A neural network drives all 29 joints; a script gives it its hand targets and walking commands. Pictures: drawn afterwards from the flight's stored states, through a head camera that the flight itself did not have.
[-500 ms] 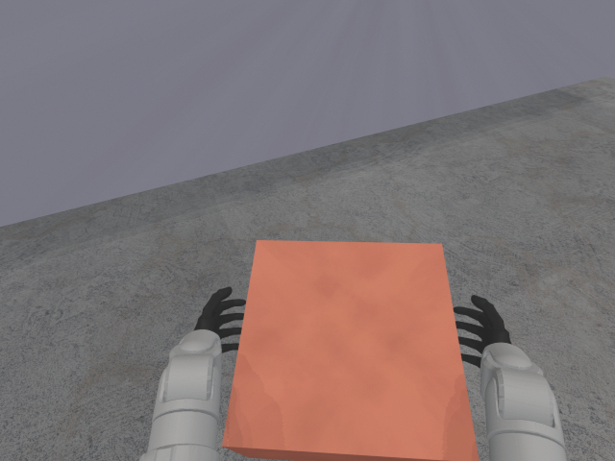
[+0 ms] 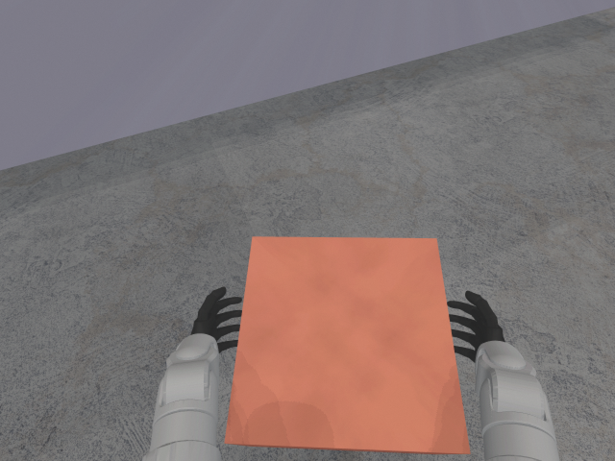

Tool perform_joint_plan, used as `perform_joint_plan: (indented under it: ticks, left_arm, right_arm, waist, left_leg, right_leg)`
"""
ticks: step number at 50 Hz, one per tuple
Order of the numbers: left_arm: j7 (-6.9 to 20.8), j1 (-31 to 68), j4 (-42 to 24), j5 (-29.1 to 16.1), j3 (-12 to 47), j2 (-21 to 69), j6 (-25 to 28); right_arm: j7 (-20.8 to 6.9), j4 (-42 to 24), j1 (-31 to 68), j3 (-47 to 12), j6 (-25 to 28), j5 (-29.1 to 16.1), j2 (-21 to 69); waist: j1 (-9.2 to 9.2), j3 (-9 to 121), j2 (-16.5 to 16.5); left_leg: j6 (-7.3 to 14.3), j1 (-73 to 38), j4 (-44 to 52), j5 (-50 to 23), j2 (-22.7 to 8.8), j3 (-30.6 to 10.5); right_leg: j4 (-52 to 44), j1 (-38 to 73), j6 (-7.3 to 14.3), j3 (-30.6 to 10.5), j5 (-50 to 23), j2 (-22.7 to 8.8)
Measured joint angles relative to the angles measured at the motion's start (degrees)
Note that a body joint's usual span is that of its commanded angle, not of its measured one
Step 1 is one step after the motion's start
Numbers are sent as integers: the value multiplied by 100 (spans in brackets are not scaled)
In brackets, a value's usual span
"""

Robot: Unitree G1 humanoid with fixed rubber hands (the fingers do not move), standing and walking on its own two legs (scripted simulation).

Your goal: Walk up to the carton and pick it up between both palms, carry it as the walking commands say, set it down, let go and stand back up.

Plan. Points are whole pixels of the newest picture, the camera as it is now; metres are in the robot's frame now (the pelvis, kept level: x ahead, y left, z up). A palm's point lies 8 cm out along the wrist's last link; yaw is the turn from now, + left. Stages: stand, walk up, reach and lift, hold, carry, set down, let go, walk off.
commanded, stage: set down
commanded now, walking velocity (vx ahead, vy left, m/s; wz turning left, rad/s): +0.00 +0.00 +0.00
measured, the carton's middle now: (342, 343) +0.34 -0.01 -0.10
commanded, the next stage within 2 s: none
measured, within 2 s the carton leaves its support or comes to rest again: neither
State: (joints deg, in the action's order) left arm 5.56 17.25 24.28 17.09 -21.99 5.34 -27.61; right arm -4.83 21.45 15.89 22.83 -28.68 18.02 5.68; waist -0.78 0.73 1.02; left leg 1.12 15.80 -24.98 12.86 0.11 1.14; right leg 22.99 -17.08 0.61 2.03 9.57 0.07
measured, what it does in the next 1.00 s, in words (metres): lowers itself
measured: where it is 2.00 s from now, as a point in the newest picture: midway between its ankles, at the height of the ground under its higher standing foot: outside the picture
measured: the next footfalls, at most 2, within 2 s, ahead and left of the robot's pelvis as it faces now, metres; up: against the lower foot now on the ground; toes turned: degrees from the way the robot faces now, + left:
none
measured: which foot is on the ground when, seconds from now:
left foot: down 0.00-1.00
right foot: down 0.00-1.00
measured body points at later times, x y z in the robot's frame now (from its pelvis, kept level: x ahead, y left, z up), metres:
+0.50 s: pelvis -0.05 +0.00 -0.05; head +0.11 -0.01 +0.37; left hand +0.33 +0.18 -0.11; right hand +0.33 -0.20 -0.11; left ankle +0.00 +0.11 -0.74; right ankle +0.02 -0.11 -0.74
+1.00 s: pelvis -0.07 +0.00 -0.12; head +0.16 -0.01 +0.27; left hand +0.36 +0.18 -0.20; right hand +0.35 -0.20 -0.20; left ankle +0.00 +0.11 -0.74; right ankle +0.02 -0.11 -0.74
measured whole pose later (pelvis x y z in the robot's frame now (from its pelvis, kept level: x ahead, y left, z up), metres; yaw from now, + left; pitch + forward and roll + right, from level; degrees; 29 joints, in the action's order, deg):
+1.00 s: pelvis -0.07 +0.00 -0.12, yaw +0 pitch +37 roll +0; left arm 8.2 42.3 27.3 16.4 -30.3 0.7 -23.2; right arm -6.1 25.8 42.1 30.2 -23.7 16.2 2.1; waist -0.8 7.0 0.6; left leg 1.2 80.7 -63.7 19.9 -0.3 1.6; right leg 61.5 -82.3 1.2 1.5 16.0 -0.4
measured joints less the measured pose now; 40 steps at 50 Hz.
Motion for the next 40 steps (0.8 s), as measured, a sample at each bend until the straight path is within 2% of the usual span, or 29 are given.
perform_joint_plan:
  ticks: [17,40]
  left_arm:
    - [0,818,321,-111,-315,-164,569]
    - [293,2186,316,16,-847,-379,467]
  right_arm:
    - [-36,437,965,283,600,-35,-118]
    - [-134,449,2307,672,487,-91,-265]
  waist:
    - [-13,10,21]
    - [-10,373,-43]
  left_leg:
    - [2,2297,-1232,159,30,-17]
    - [1,5362,-3127,485,-30,48]
  right_leg:
    - [1263,-2303,26,17,184,-63]
    - [3117,-5390,58,-47,450,-48]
